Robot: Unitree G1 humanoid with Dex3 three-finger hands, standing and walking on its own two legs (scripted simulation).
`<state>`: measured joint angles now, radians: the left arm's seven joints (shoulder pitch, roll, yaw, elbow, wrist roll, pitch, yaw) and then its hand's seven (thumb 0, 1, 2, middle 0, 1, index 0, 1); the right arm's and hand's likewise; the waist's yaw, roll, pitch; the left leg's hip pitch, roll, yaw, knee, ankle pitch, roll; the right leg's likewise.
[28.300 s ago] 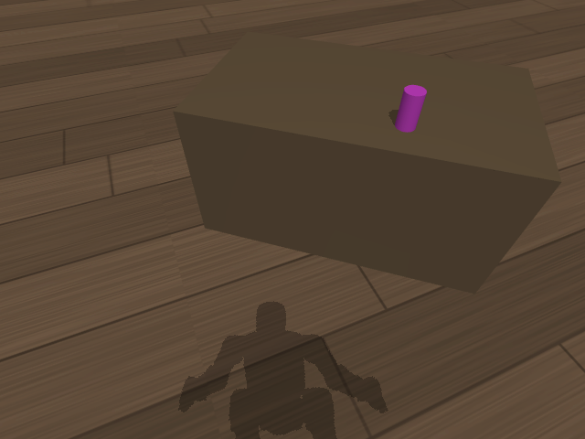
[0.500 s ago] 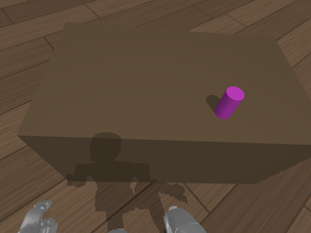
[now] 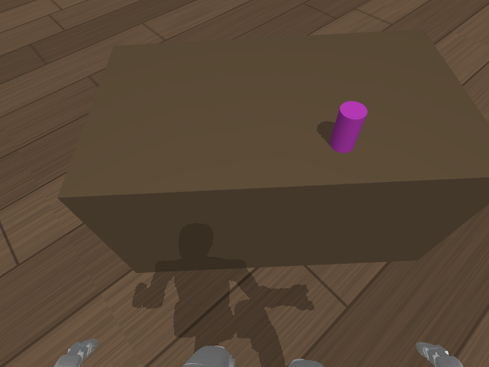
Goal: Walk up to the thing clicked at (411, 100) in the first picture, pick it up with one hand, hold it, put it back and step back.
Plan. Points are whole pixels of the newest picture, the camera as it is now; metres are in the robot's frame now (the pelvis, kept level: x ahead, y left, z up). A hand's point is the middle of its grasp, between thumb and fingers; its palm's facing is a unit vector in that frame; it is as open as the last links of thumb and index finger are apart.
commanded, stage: step back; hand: right
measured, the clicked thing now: (347, 128) +0.67 -0.24 -0.11
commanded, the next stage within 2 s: none
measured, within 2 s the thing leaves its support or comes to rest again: neither
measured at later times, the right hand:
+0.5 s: hand out of the picture -0.02 -0.30 -0.15, palm faces -0.03 +0.90 -0.43, open 7.3 cm
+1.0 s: hand out of the picture -0.20 -0.30 -0.14, palm faces -0.10 +0.91 -0.41, open 7.3 cm
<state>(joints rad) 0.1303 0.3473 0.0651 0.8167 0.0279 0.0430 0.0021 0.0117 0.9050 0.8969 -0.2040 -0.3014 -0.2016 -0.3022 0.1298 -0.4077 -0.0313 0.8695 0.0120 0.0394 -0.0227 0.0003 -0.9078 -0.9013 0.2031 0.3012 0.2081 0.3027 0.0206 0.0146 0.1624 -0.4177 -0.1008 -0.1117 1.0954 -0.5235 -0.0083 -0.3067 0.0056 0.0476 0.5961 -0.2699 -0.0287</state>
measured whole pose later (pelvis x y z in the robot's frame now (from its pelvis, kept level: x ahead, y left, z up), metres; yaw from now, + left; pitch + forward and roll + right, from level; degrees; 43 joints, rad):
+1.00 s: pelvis -0.31 -0.04 +0.00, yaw +2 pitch -2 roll -1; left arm 0.12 0.40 0.08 0.82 0.01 0.06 0.01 0.01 0.91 0.90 -0.20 -0.30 -0.20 -0.30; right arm 0.15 -0.36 -0.03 0.86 -0.03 0.04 0.00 0.00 -0.90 -0.90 0.21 0.30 0.21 0.30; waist 0.01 -0.02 0.16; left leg -0.33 0.03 -0.02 0.62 -0.26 0.02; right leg -0.44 0.09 0.10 1.13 -0.53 0.00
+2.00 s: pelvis -0.47 -0.05 +0.00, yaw +5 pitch -2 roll +0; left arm 0.23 0.38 0.06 1.02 0.02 0.00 -0.02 0.01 0.91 0.90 -0.20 -0.30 -0.20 -0.30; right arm 0.20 -0.38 -0.06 1.02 -0.04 -0.01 0.02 0.00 -0.91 -0.90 0.20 0.30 0.21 0.30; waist 0.03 -0.02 0.05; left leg -0.27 -0.02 -0.02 0.58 -0.28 0.01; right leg -0.29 -0.04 0.01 0.69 -0.41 -0.01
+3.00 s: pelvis -0.45 -0.05 +0.02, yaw +3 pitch -2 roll +0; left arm 0.10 0.35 0.01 1.16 0.01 -0.02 -0.01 0.01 0.91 0.90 -0.20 -0.30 -0.20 -0.30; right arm 0.08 -0.35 -0.01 1.15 -0.01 -0.01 0.02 0.00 -0.91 -0.90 0.20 0.30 0.21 0.30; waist 0.00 0.00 0.06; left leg -0.09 0.01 0.00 0.30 -0.17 -0.01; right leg -0.12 -0.01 0.00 0.31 -0.16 0.01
